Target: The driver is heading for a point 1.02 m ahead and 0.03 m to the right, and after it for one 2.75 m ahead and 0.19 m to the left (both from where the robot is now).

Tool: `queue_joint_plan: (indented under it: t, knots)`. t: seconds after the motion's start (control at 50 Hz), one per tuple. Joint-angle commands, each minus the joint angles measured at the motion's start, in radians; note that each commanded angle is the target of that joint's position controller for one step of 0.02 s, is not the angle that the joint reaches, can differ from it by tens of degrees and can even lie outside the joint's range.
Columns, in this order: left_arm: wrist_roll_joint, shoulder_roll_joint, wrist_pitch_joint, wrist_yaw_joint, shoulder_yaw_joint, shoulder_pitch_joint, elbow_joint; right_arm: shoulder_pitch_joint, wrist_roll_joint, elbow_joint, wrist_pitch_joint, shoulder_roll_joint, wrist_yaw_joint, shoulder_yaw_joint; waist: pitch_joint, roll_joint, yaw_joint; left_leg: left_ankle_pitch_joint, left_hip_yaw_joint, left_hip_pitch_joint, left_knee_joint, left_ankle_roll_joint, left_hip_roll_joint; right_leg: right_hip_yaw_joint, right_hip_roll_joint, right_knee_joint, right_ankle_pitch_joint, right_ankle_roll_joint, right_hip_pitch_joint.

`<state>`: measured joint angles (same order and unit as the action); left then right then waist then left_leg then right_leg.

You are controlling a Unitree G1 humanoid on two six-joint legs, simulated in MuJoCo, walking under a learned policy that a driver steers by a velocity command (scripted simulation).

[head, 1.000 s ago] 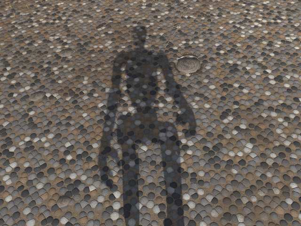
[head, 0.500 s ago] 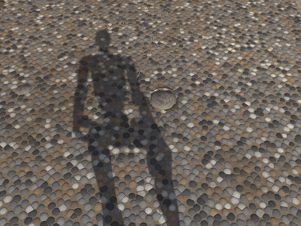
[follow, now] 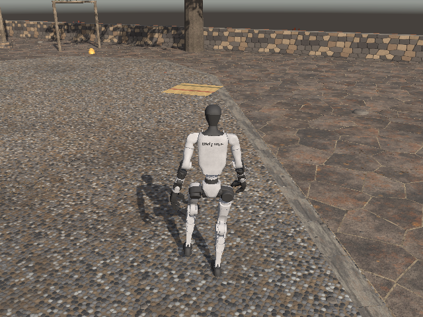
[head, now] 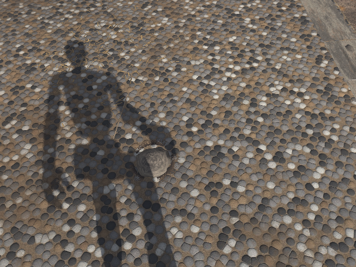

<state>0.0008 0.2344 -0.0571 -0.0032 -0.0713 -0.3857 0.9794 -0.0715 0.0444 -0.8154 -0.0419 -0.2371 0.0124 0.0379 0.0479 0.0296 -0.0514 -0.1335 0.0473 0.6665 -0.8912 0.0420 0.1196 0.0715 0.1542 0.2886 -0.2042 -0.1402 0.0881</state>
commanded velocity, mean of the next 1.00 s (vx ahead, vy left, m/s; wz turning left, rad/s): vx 0.50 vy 0.00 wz -0.25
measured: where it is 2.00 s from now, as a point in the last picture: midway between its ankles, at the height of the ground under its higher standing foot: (219, 155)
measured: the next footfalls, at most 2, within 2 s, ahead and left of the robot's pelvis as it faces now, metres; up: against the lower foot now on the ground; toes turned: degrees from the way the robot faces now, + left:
left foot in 0.22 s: +0.32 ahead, +0.13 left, +0.00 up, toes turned -9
right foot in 0.72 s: +0.49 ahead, -0.15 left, +0.00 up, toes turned -21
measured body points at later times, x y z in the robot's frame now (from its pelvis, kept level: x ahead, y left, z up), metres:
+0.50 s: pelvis +0.27 +0.04 +0.00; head +0.30 +0.05 +0.45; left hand +0.47 +0.26 -0.12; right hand +0.23 -0.23 -0.12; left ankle +0.28 +0.13 -0.74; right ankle +0.29 -0.11 -0.67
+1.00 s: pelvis +0.50 -0.08 +0.00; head +0.51 -0.10 +0.45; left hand +0.59 +0.17 -0.12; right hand +0.51 -0.35 -0.14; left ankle +0.59 +0.06 -0.67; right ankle +0.45 -0.13 -0.74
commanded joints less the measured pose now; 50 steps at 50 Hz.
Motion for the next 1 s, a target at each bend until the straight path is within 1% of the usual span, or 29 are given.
queue_joint_plan:
  t: [0.02,0.12,0.16,0.18,0.2,0.22,0.24,0.26,0.28,0.3,0.32,0.34,0.36,0.4,0.44,0.5,0.56,0.64,0.68,0.7,0.72,0.74,0.76,0.78,0.8,0.82,0.86,0.92,1.0]
  knots:
    - [0.001,0.143,-0.006,0.006,-0.027,-0.077,-0.049,0.090,-0.005,0.090,-0.002,-0.064,0.006,0.006,-0.009,-0.088,-0.019,0.100,-0.053,0.022,0.098,0.008,-0.052,0.216,-0.242,-0.056,0.436,-0.075,-0.024]
    - [0.017,0.160,0.000,0.019,-0.031,-0.125,-0.064,0.212,-0.016,0.160,-0.018,-0.078,0.010,-0.006,0.000,-0.107,-0.052,0.085,-0.043,0.012,0.257,-0.019,-0.098,0.281,-0.273,0.014,0.506,-0.078,-0.141]
    - [0.020,0.180,-0.001,0.026,-0.036,-0.081,-0.083,0.154,-0.021,0.159,-0.028,-0.102,0.007,-0.001,-0.009,-0.119,-0.007,0.047,-0.029,-0.122,0.342,-0.043,-0.116,0.297,-0.280,0.060,0.552,-0.048,-0.116]
    - [0.020,0.194,-0.004,0.025,-0.040,-0.039,-0.098,0.068,-0.023,0.136,-0.034,-0.122,0.000,0.007,-0.039,-0.123,0.037,0.007,-0.036,-0.265,0.377,-0.060,-0.142,0.288,-0.264,0.123,0.645,-0.023,-0.071]
    - [0.016,0.202,-0.011,0.016,-0.041,-0.018,-0.106,-0.061,-0.024,0.098,-0.043,-0.151,-0.010,0.020,-0.106,-0.097,0.093,0.014,-0.047,-0.441,0.421,-0.081,-0.160,0.269,-0.227,0.258,0.706,-0.001,-0.039]
    - [0.005,0.185,-0.021,0.005,-0.037,-0.004,-0.120,-0.207,-0.011,0.073,-0.056,-0.191,-0.025,0.034,-0.206,-0.046,0.162,-0.003,0.032,-0.677,0.448,-0.116,-0.067,0.232,-0.167,0.466,0.576,0.020,0.073]
    - [-0.024,0.085,-0.025,0.002,-0.014,-0.058,-0.160,-0.326,0.018,0.080,-0.055,-0.280,-0.042,0.053,-0.365,0.117,0.168,-0.128,0.347,-0.943,0.464,-0.179,0.222,0.124,-0.075,0.765,0.089,0.048,0.285]
    - [-0.020,0.106,-0.016,0.006,-0.015,-0.133,-0.178,-0.278,0.007,0.080,-0.035,-0.292,-0.035,0.063,-0.427,0.286,0.095,-0.183,0.731,-0.979,0.588,-0.272,0.345,0.056,-0.013,0.935,-0.357,0.052,0.468]
    - [0.011,0.151,0.003,0.013,-0.020,-0.104,-0.145,-0.191,-0.001,0.102,-0.025,-0.192,-0.030,0.046,-0.247,0.097,0.066,-0.312,0.631,-0.822,0.601,-0.263,0.308,0.055,-0.104,1.006,-0.270,0.051,0.537]
    - [0.022,0.144,0.009,0.001,-0.019,-0.030,-0.148,-0.139,-0.010,0.108,-0.025,-0.115,-0.027,0.027,-0.125,-0.007,0.070,-0.285,0.466,-0.682,0.626,-0.242,0.249,0.039,-0.137,0.974,-0.186,0.059,0.531]
    - [0.023,0.120,0.013,-0.008,-0.017,-0.004,-0.158,-0.122,-0.006,0.101,-0.028,-0.092,-0.025,0.019,-0.065,-0.004,0.054,-0.186,0.342,-0.593,0.660,-0.215,0.200,0.028,-0.166,0.928,-0.149,0.065,0.509]
    - [0.038,0.111,0.022,-0.018,-0.016,0.018,-0.167,-0.144,-0.009,0.080,-0.036,-0.088,-0.026,0.016,-0.035,0.038,0.047,-0.091,0.256,-0.537,0.680,-0.206,0.162,0.024,-0.185,0.895,-0.136,0.071,0.491]
    - [0.043,0.098,0.033,-0.026,-0.012,0.006,-0.167,-0.164,-0.012,0.064,-0.046,-0.094,-0.022,0.017,-0.034,0.065,0.036,-0.024,0.201,-0.509,0.690,-0.201,0.141,0.016,-0.187,0.884,-0.127,0.076,0.467]
    - [0.040,0.084,0.042,-0.035,-0.007,0.022,-0.179,-0.206,-0.022,0.039,-0.069,-0.098,-0.011,0.020,-0.046,0.068,0.030,0.110,0.141,-0.510,0.706,-0.218,0.134,0.019,-0.180,0.862,-0.102,0.080,0.475]
    - [0.041,0.077,0.043,-0.042,-0.002,0.082,-0.201,-0.231,-0.024,0.021,-0.080,-0.107,-0.004,0.024,-0.036,0.060,0.033,0.141,0.092,-0.530,0.735,-0.231,0.136,0.028,-0.185,0.807,-0.046,0.088,0.533]
    - [0.041,0.068,0.037,-0.051,0.011,0.200,-0.240,-0.262,-0.025,-0.005,-0.077,-0.107,0.000,0.024,-0.006,0.053,0.048,0.166,0.005,-0.543,0.762,-0.224,0.105,-0.001,-0.191,0.643,0.055,0.106,0.568]
    - [0.039,0.041,0.027,-0.060,0.034,0.317,-0.276,-0.296,-0.032,-0.027,-0.071,-0.121,0.003,0.027,0.003,0.059,0.072,0.223,-0.067,-0.525,0.760,-0.207,0.077,-0.086,-0.198,0.442,0.138,0.111,0.479]
    - [0.037,0.061,0.018,-0.053,0.039,0.395,-0.304,-0.375,-0.030,-0.070,-0.056,-0.155,0.000,0.034,0.011,0.069,0.095,0.313,-0.055,-0.622,0.712,-0.201,0.122,-0.138,-0.189,0.315,0.079,0.081,0.424]
    - [0.043,0.074,0.011,-0.043,0.034,0.361,-0.295,-0.383,-0.029,-0.085,-0.043,-0.169,-0.005,0.037,-0.007,0.074,0.072,0.475,-0.064,-0.671,0.620,-0.191,0.133,-0.156,-0.157,0.257,0.007,0.052,0.347]
    - [0.049,0.080,0.002,-0.036,0.028,0.269,-0.264,-0.381,-0.034,-0.092,-0.036,-0.169,-0.007,0.036,-0.053,0.057,0.025,0.586,-0.093,-0.672,0.496,-0.177,0.112,-0.169,-0.127,0.188,0.024,0.032,0.223]
    - [0.061,0.110,-0.009,-0.026,0.013,0.118,-0.207,-0.389,-0.038,-0.093,-0.032,-0.149,-0.008,0.028,-0.145,0.019,-0.030,0.561,-0.131,-0.600,0.316,-0.156,0.069,-0.152,-0.127,0.158,0.041,0.007,0.008]
    - [0.080,0.189,-0.016,-0.011,-0.009,-0.063,-0.177,-0.366,-0.039,-0.048,-0.034,-0.106,-0.007,0.012,-0.275,-0.095,-0.102,0.227,-0.167,-0.407,0.027,-0.130,0.025,0.100,-0.360,0.136,-0.057,-0.046,-0.238]
    - [0.064,0.286,-0.006,0.000,-0.033,-0.082,-0.170,-0.456,-0.058,-0.020,-0.033,-0.017,-0.001,-0.004,-0.347,-0.322,-0.050,-0.412,-0.159,-0.066,-0.282,-0.099,-0.149,0.541,-0.605,0.013,-0.074,-0.166,-0.430]
    - [0.029,0.232,0.000,0.002,-0.027,-0.034,-0.179,-0.371,-0.034,-0.036,-0.020,-0.131,-0.013,0.027,-0.247,-0.130,-0.059,-0.373,-0.021,0.016,-0.351,-0.114,-0.104,0.486,-0.561,0.001,-0.068,-0.140,-0.331]
    - [0.026,0.172,-0.004,0.001,-0.007,0.047,-0.183,-0.321,-0.041,-0.021,-0.025,-0.116,-0.006,0.028,-0.130,-0.110,-0.019,-0.282,0.003,0.014,-0.325,-0.123,-0.071,0.330,-0.512,-0.018,0.003,-0.105,-0.203]
    - [0.028,0.119,-0.013,-0.004,0.006,0.095,-0.182,-0.318,-0.046,-0.030,-0.026,-0.095,-0.003,0.024,-0.077,-0.089,0.013,-0.222,0.002,-0.031,-0.271,-0.121,-0.045,0.225,-0.467,-0.059,0.079,-0.068,-0.100]
    - [0.022,0.073,-0.028,0.002,0.019,0.130,-0.172,-0.353,-0.022,-0.059,0.000,-0.074,0.006,0.025,-0.037,-0.120,0.059,-0.170,-0.002,-0.111,-0.219,-0.102,-0.026,0.087,-0.404,-0.114,0.127,-0.016,0.012]
    - [0.015,0.088,-0.053,0.005,0.013,0.089,-0.143,-0.316,-0.017,-0.052,0.023,-0.054,0.023,0.031,-0.016,-0.103,0.075,-0.091,-0.008,-0.078,-0.216,-0.088,-0.030,-0.007,-0.394,-0.156,0.232,-0.015,0.024]
    - [0.017,0.086,-0.058,0.010,0.011,0.036,-0.113,-0.181,-0.016,-0.009,0.029,-0.045,0.031,0.031,0.026,-0.091,0.057,0.038,-0.017,0.041,-0.130,-0.073,-0.022,-0.110,-0.386,-0.173,0.296,-0.014,-0.015]
Velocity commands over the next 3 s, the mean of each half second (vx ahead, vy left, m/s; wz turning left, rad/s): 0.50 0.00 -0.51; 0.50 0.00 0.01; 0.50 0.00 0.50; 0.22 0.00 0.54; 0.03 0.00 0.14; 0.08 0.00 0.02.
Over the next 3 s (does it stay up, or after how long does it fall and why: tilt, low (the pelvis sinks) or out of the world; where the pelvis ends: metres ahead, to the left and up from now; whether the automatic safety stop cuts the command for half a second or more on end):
stays up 0.95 -0.08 0.00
